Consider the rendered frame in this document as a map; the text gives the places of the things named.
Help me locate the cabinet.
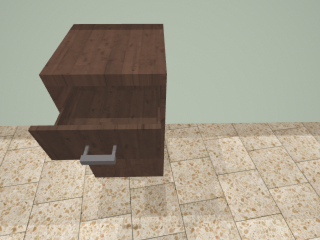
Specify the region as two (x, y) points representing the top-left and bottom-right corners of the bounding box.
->
(39, 24), (167, 178)

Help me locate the handle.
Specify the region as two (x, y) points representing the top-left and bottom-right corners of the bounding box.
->
(79, 145), (117, 165)

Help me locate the drawer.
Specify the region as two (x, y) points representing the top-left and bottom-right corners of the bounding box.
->
(28, 85), (162, 160)

